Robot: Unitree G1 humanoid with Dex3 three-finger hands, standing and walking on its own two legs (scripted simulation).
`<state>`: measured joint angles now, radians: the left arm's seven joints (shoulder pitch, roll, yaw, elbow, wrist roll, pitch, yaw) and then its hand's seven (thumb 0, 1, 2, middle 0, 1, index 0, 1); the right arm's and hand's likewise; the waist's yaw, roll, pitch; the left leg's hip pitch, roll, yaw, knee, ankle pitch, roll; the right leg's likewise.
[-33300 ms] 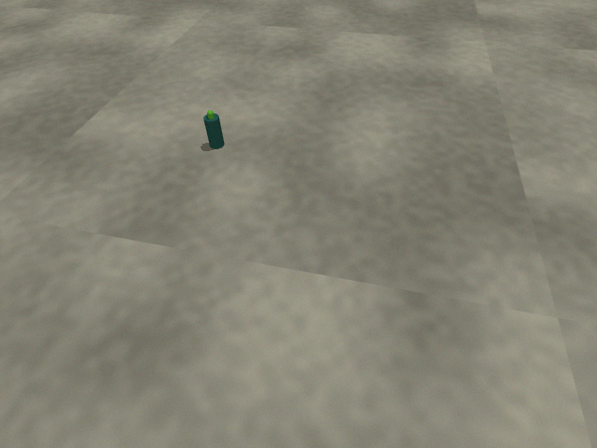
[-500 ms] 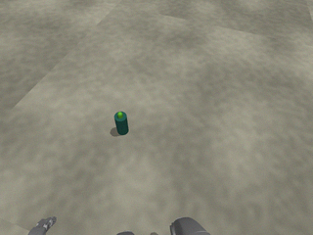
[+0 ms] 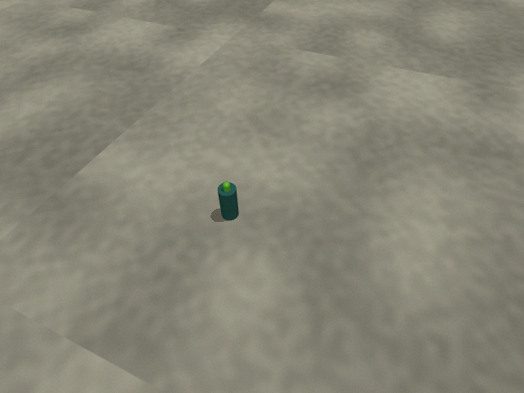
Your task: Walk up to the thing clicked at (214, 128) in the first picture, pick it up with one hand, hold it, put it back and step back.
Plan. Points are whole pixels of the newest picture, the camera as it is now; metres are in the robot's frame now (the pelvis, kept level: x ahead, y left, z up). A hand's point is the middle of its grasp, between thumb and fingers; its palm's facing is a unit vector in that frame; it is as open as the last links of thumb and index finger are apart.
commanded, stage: step back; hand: left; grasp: from the side
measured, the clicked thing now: (228, 199) +1.02 +0.20 -0.65
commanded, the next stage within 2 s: stand in 0.82 s
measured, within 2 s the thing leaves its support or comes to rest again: neither
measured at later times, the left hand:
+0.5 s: hand out of the picture +0.08 +0.27 -0.15, palm faces +0.03 -0.94 -0.34, open 7.4 cm
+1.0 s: hand out of the picture +0.15 +0.25 -0.13, palm faces -0.02 -0.94 -0.35, open 7.4 cm
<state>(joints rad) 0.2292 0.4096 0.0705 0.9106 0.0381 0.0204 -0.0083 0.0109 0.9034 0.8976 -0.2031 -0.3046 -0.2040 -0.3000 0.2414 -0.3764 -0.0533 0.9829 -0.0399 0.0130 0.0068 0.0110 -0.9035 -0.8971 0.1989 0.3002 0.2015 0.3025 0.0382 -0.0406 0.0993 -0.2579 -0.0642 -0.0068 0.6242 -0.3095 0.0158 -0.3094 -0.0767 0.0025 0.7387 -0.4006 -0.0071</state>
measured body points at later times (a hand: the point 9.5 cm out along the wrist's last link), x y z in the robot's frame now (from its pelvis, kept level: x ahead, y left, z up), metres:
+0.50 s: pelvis +0.02 +0.00 +0.01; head +0.04 +0.01 +0.46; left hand +0.08 +0.32 -0.12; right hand +0.10 -0.31 -0.11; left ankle +0.06 +0.12 -0.72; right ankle +0.01 -0.13 -0.72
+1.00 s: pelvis +0.05 +0.00 +0.02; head +0.06 +0.00 +0.47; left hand +0.15 +0.30 -0.10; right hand +0.17 -0.29 -0.10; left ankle +0.06 +0.12 -0.72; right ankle +0.02 -0.13 -0.72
